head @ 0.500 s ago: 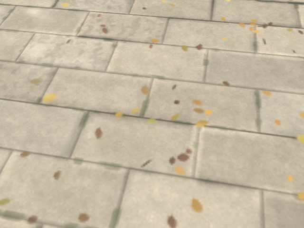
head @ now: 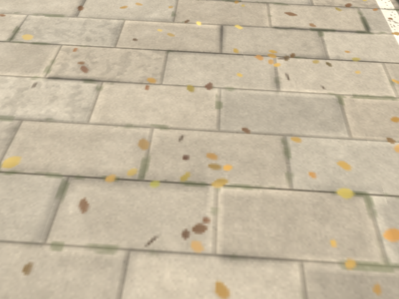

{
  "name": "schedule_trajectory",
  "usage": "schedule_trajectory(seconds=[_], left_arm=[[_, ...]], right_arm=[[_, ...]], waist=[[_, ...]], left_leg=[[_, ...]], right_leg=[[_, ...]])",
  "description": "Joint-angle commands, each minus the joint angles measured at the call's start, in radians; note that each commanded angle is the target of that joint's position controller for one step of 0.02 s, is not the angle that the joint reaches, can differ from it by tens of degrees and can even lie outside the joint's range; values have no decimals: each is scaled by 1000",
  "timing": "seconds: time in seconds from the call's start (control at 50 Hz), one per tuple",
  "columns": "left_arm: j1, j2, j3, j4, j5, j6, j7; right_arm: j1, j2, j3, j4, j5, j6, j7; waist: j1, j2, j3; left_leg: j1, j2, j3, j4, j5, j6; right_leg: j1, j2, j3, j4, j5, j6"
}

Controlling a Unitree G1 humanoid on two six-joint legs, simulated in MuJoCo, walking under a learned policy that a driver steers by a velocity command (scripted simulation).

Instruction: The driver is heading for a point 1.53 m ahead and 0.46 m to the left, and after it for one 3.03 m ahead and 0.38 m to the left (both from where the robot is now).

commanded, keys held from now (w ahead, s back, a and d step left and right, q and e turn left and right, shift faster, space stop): w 0.86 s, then w+q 0.14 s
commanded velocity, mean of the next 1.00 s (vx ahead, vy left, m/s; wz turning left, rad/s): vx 0.40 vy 0.00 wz -0.01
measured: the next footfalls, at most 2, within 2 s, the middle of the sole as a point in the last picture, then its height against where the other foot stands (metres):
left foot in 0.68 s outside the picture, level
right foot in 1.18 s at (236, 239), level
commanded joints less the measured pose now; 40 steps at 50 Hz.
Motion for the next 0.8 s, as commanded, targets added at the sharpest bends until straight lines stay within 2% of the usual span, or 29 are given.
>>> schedule_trajectory(seconds=[0.02,0.06,0.08,0.1,0.14,0.18,0.2,0.22,0.24,0.26,0.28,0.3,0.32,0.34,0.38,0.42,0.48,0.52,0.58,0.62,0.64,0.66,0.68,0.7,0.72,0.74,0.76,0.78,0.8], left_arm=[[-14,130,43,-52,-6,-3,7],[-25,113,44,-57,-25,-21,0],[-34,108,45,-57,-31,-37,-4],[-38,105,47,-55,-35,-50,-10],[-12,88,46,-41,-43,-70,-24],[80,77,51,15,-39,-84,-36],[141,84,58,50,-33,-85,-39],[223,110,67,73,-34,-88,-37],[315,200,87,84,-30,-93,-30],[341,240,94,76,-23,-106,-39],[298,188,76,70,-23,-120,-35],[279,158,66,62,-25,-129,-31],[259,158,64,60,-23,-129,-28],[245,147,56,60,-22,-125,-26],[256,122,43,65,-21,-114,-22],[268,131,42,74,-26,-106,-14],[294,159,43,93,-24,-97,-1],[325,174,46,112,-27,-97,0],[329,182,51,136,-40,-94,0],[313,202,59,140,-38,-88,2],[304,216,65,140,-34,-82,4],[289,214,64,137,-29,-74,6],[285,191,54,120,-14,-72,10],[432,32,11,97,-11,-87,0],[397,106,22,122,-35,-112,-11],[267,179,47,80,-68,-123,-17],[190,177,42,56,-68,-131,-15],[153,160,42,50,-53,-130,-10],[175,150,46,58,-41,-121,-8]], right_arm=[[-31,-165,-35,-67,10,-23,-8],[54,-201,-44,-44,21,-22,-23],[77,-207,-46,-40,27,-21,-29],[88,-209,-47,-38,29,-22,-33],[62,-208,-47,-48,39,-20,-32],[-8,-198,-45,-68,54,-11,-24],[-9,-173,-39,-71,50,-11,-20],[-27,-122,-23,-84,42,-17,-15],[-51,-46,-1,-127,34,-31,-9],[-85,-109,-16,-159,54,-50,-15],[-58,-146,-31,-148,70,-64,-11],[-40,-143,-30,-131,67,-75,-3],[-44,-136,-31,-123,53,-85,2],[-59,-135,-34,-123,43,-89,9],[-74,-107,-29,-126,39,-87,30],[-119,-78,-18,-143,36,-81,40],[-225,-44,0,-178,41,-86,50],[-272,-53,0,-193,46,-89,56],[-294,-81,-8,-209,51,-94,63],[-242,-113,-23,-200,45,-95,61],[-167,-138,-35,-183,41,-91,53],[-15,-170,-55,-141,42,-85,41],[165,-206,-68,-101,36,-76,26],[242,-309,-85,-78,13,-77,27],[252,-210,-64,-69,22,-74,28],[159,-177,-50,-70,29,-74,23],[96,-156,-44,-72,30,-74,21],[50,-136,-37,-68,20,-79,25],[21,-116,-32,-68,7,-88,28]], waist=[[-5,190,-30],[-23,232,42],[-33,232,74],[-37,225,87],[-16,203,83],[43,178,52],[63,155,24],[93,86,-3],[106,-170,-30],[126,-236,14],[90,-133,59],[78,-89,61],[68,-55,55],[62,-46,60],[58,-60,43],[69,-45,47],[99,-49,78],[111,-57,100],[84,-62,114],[36,-78,59],[-10,-95,-5],[-94,-86,-104],[-168,-50,-230],[-87,253,-415],[-122,261,-477],[-109,199,-248],[-80,100,-139],[-42,50,-63],[-2,74,-52]], left_leg=[[0,129,-181,-207,-305,93],[15,243,-336,-295,-502,163],[7,293,-401,-321,-512,198],[13,316,-427,-331,-487,215],[8,297,-375,-330,-410,203],[-101,207,-229,-276,-298,160],[-146,167,-175,-205,-249,140],[-215,121,-110,-66,-190,102],[-400,-6,36,268,-161,24],[-557,-32,-26,482,-307,19],[-642,24,-81,600,-262,36],[-669,52,-88,624,-165,56],[-680,74,-76,608,-84,63],[-672,94,-71,576,-23,60],[-614,98,-30,509,64,37],[-575,86,5,395,134,8],[-463,52,46,177,270,-10],[-400,30,58,95,321,-6],[-382,23,35,25,312,37],[-298,-7,48,13,257,74],[-195,-36,69,20,227,97],[8,-60,93,5,243,127],[330,54,-27,62,247,172],[705,343,-541,-9,20,344],[690,383,-807,-207,-162,363],[526,350,-652,-239,-197,309],[358,311,-514,-260,-124,280],[210,269,-412,-288,-3,266],[121,233,-338,-314,80,254]], right_leg=[[-32,-5,-37,29,-166,-9],[-156,-9,-107,136,-185,-16],[-192,-38,-108,176,-173,-19],[-219,-60,-101,209,-190,-25],[-181,-78,-114,148,-230,-47],[63,-36,-177,-46,-34,-61],[172,-21,-177,-68,20,-54],[271,-86,-73,-113,-24,-72],[382,-289,297,-265,-246,-170],[371,-432,580,-362,-300,-298],[382,-436,545,-350,-301,-306],[397,-395,449,-343,-263,-273],[400,-366,372,-349,-189,-241],[390,-341,303,-355,-71,-217],[355,-295,182,-371,137,-196],[322,-267,92,-381,267,-192],[234,-237,8,-404,297,-177],[209,-252,-3,-420,281,-178],[280,-298,-8,-388,367,-161],[343,-309,-26,-293,639,-137],[360,-302,-40,-194,829,-125],[320,-266,-75,-13,946,-100],[111,-237,-75,241,755,-73],[-273,-39,-80,676,6,-3],[-383,-11,53,822,-274,-5],[-480,-73,27,855,-221,-12],[-462,-126,-8,808,-131,-22],[-429,-161,-28,742,-72,-20],[-358,-195,-17,695,-27,-20]])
